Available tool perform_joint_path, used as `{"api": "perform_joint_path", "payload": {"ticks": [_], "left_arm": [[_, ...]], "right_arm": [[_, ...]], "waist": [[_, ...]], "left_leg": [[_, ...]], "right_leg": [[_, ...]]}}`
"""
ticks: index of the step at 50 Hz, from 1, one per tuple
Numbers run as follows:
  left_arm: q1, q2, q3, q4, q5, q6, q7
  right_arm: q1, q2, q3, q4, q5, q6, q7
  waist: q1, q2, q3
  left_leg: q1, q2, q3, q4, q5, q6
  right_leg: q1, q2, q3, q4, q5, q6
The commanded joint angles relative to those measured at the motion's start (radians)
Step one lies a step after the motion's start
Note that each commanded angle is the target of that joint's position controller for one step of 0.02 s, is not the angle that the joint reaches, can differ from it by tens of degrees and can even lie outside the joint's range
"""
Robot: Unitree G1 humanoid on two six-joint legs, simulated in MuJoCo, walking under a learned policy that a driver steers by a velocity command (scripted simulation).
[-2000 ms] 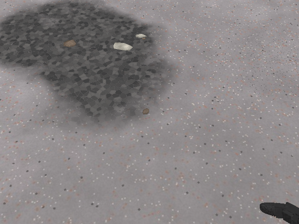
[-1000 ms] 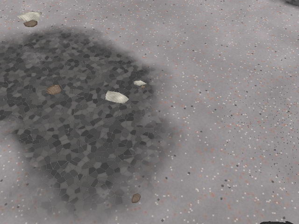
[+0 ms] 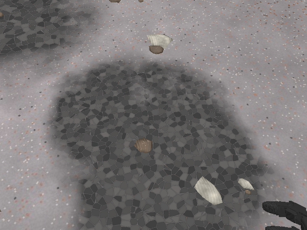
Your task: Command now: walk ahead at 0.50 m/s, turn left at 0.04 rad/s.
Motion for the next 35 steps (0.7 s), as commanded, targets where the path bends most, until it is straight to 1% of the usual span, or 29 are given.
{"api": "perform_joint_path", "payload": {"ticks": [1,2,3,4,5,6,7,8,10,11,13,15,17,19,20,21,22,23,24,25,26,27,28,29,30,31,32,33,35], "left_arm": [[-0.009,0.121,0.006,-0.086,-0.016,-0.048,-0.011],[-0.094,0.146,0.016,-0.121,-0.038,-0.053,-0.014],[-0.123,0.129,0.014,-0.122,-0.029,-0.052,-0.008],[-0.126,0.122,0.018,-0.116,-0.013,-0.044,-0.005],[-0.089,0.108,0.019,-0.103,-0.013,-0.030,-0.006],[-0.067,0.087,0.017,-0.093,-0.015,-0.016,-0.004],[-0.060,0.068,0.015,-0.089,-0.015,-0.003,-0.002],[-0.075,0.059,0.015,-0.095,-0.014,0.005,0.000],[-0.124,0.051,0.015,-0.113,-0.010,0.012,0.003],[-0.144,0.048,0.015,-0.120,-0.008,0.010,0.000],[-0.190,0.038,0.010,-0.133,-0.004,0.004,-0.012],[-0.262,0.022,0.001,-0.156,0.000,0.001,-0.025],[-0.329,0.011,-0.005,-0.192,0.010,-0.002,-0.038],[-0.351,0.020,-0.001,-0.223,0.014,-0.003,-0.054],[-0.337,0.034,0.005,-0.233,0.014,-0.002,-0.062],[-0.304,0.054,0.015,-0.234,0.015,-0.001,-0.068],[-0.236,0.078,0.028,-0.224,0.014,0.001,-0.070],[-0.124,0.119,0.050,-0.200,0.013,0.001,-0.066],[-0.019,0.176,0.075,-0.181,0.017,0.002,-0.047],[-0.020,0.279,0.090,-0.189,0.019,0.012,-0.021],[-0.044,0.289,0.083,-0.241,0.034,0.005,-0.026],[-0.074,0.226,0.073,-0.268,0.028,0.008,-0.031],[-0.135,0.179,0.061,-0.273,0.011,0.008,-0.029],[-0.180,0.145,0.052,-0.275,-0.002,0.012,-0.023],[-0.210,0.127,0.047,-0.281,0.000,0.018,-0.015],[-0.223,0.126,0.046,-0.290,0.015,0.024,-0.011],[-0.234,0.130,0.049,-0.296,0.022,0.027,-0.009],[-0.236,0.140,0.052,-0.299,0.025,0.029,-0.004],[-0.224,0.163,0.061,-0.301,0.021,0.035,0.009]], "right_arm": [[0.395,-0.211,-0.076,0.031,-0.006,-0.002,-0.016],[0.337,-0.182,-0.063,0.037,-0.006,-0.010,-0.016],[0.275,-0.154,-0.054,0.041,-0.005,-0.016,-0.014],[0.225,-0.121,-0.046,0.042,-0.009,-0.022,-0.010],[0.197,-0.104,-0.043,0.045,-0.017,-0.031,-0.010],[0.184,-0.096,-0.045,0.053,-0.018,-0.042,-0.010],[0.178,-0.097,-0.047,0.065,-0.018,-0.052,-0.011],[0.177,-0.104,-0.050,0.076,-0.021,-0.059,-0.014],[0.191,-0.113,-0.055,0.100,-0.028,-0.065,-0.023],[0.198,-0.117,-0.056,0.110,-0.029,-0.065,-0.027],[0.195,-0.128,-0.058,0.121,-0.026,-0.063,-0.034],[0.214,-0.145,-0.062,0.137,-0.020,-0.060,-0.041],[0.229,-0.157,-0.065,0.156,-0.015,-0.046,-0.050],[0.244,-0.176,-0.071,0.170,-0.004,-0.024,-0.060],[0.238,-0.188,-0.075,0.170,0.002,-0.013,-0.066],[0.225,-0.202,-0.079,0.165,0.009,-0.002,-0.073],[0.208,-0.212,-0.083,0.158,0.015,0.009,-0.081],[0.189,-0.212,-0.082,0.150,0.018,0.018,-0.085],[0.199,-0.194,-0.074,0.145,0.015,0.015,-0.085],[0.295,-0.072,-0.039,0.117,-0.046,0.003,-0.073],[0.367,-0.078,-0.021,0.106,-0.032,-0.016,-0.055],[0.276,-0.163,-0.042,0.110,0.001,-0.023,-0.045],[0.196,-0.162,-0.041,0.080,0.013,-0.021,-0.049],[0.169,-0.153,-0.042,0.089,-0.002,-0.012,-0.063],[0.167,-0.166,-0.048,0.085,-0.013,0.002,-0.073],[0.177,-0.169,-0.052,0.083,-0.013,0.017,-0.075],[0.193,-0.154,-0.051,0.084,-0.015,0.026,-0.076],[0.202,-0.137,-0.046,0.087,-0.018,0.030,-0.079],[0.188,-0.120,-0.041,0.084,-0.023,0.035,-0.085]], "waist": [[-0.205,0.135,-0.383],[-0.192,0.117,-0.230],[-0.154,0.062,-0.158],[-0.122,0.067,-0.105],[-0.088,0.094,-0.095],[-0.073,0.092,-0.088],[-0.061,0.080,-0.072],[-0.057,0.069,-0.050],[-0.064,0.050,-0.018],[-0.069,0.048,-0.011],[-0.082,0.045,0.003],[-0.111,0.032,0.026],[-0.129,0.019,0.057],[-0.129,0.037,0.038],[-0.115,0.055,0.015],[-0.093,0.075,-0.017],[-0.057,0.088,-0.058],[0.004,0.073,-0.117],[0.060,0.009,-0.178],[-0.039,-0.261,-0.274],[-0.052,-0.258,-0.495],[0.008,-0.091,-0.492],[-0.008,-0.053,-0.353],[-0.039,0.017,-0.244],[-0.067,-0.003,-0.197],[-0.090,-0.039,-0.177],[-0.103,-0.059,-0.167],[-0.108,-0.069,-0.169],[-0.103,-0.071,-0.189]], "left_leg": [[0.848,0.382,-0.687,-0.232,-0.181,0.247],[0.718,0.348,-0.523,-0.253,-0.123,0.206],[0.588,0.304,-0.411,-0.280,-0.038,0.181],[0.487,0.267,-0.325,-0.315,0.021,0.166],[0.417,0.249,-0.266,-0.353,0.049,0.155],[0.376,0.243,-0.230,-0.386,0.067,0.157],[0.348,0.243,-0.188,-0.410,0.103,0.160],[0.332,0.244,-0.150,-0.429,0.132,0.159],[0.343,0.241,-0.083,-0.446,0.178,0.152],[0.355,0.235,-0.048,-0.450,0.191,0.144],[0.363,0.214,0.025,-0.459,0.199,0.121],[0.377,0.216,0.074,-0.472,0.199,0.108],[0.412,0.223,0.121,-0.428,0.339,0.096],[0.480,0.240,0.143,-0.348,0.498,0.078],[0.513,0.247,0.149,-0.298,0.594,0.067],[0.538,0.248,0.152,-0.229,0.713,0.053],[0.545,0.243,0.156,-0.128,0.810,0.037],[0.519,0.215,0.165,0.034,0.808,0.010],[0.408,0.154,0.178,0.271,0.619,-0.046],[0.078,0.022,0.163,0.618,-0.294,-0.116],[-0.133,-0.114,-0.060,0.897,-0.625,-0.146],[-0.163,-0.043,-0.167,0.906,-0.538,-0.121],[-0.202,-0.010,-0.144,0.834,-0.448,-0.105],[-0.197,0.026,-0.132,0.757,-0.387,-0.110],[-0.147,0.045,-0.137,0.694,-0.345,-0.111],[-0.085,0.045,-0.137,0.655,-0.324,-0.111],[-0.057,0.036,-0.127,0.613,-0.318,-0.117],[-0.038,0.029,-0.118,0.563,-0.310,-0.125],[-0.036,0.015,-0.116,0.471,-0.272,-0.144]], "right_leg": [[-0.681,0.045,0.205,0.671,-0.105,-0.041],[-0.735,0.006,0.189,0.666,-0.015,-0.052],[-0.703,-0.036,0.174,0.614,0.075,-0.049],[-0.665,-0.060,0.176,0.562,0.136,-0.041],[-0.597,-0.079,0.189,0.544,0.185,-0.033],[-0.565,-0.080,0.190,0.534,0.212,-0.025],[-0.563,-0.079,0.192,0.522,0.231,-0.016],[-0.584,-0.078,0.201,0.501,0.262,-0.008],[-0.645,-0.071,0.223,0.424,0.348,0.003],[-0.659,-0.065,0.226,0.372,0.404,0.004],[-0.642,-0.053,0.198,0.241,0.518,-0.001],[-0.623,-0.042,0.149,0.137,0.584,-0.010],[-0.614,-0.026,0.109,0.045,0.595,-0.023],[-0.599,-0.002,0.071,0.001,0.546,-0.038],[-0.574,0.017,0.056,-0.009,0.501,-0.052],[-0.531,0.046,0.033,-0.013,0.448,-0.068],[-0.455,0.080,0.011,-0.017,0.401,-0.085],[-0.317,0.116,0.006,-0.071,0.428,-0.112],[-0.118,0.107,0.068,-0.162,0.629,-0.150],[0.189,-0.132,0.384,-0.049,1.146,-0.261],[0.386,-0.325,0.821,-0.138,1.113,-0.483],[0.335,-0.272,0.716,-0.187,0.987,-0.439],[0.208,-0.220,0.599,-0.210,0.865,-0.388],[0.063,-0.172,0.530,-0.240,0.785,-0.342],[-0.055,-0.148,0.497,-0.268,0.742,-0.326],[-0.142,-0.123,0.481,-0.293,0.712,-0.313],[-0.193,-0.109,0.464,-0.302,0.727,-0.310],[-0.226,-0.097,0.439,-0.301,0.764,-0.308],[-0.236,-0.082,0.427,-0.289,0.778,-0.300]]}}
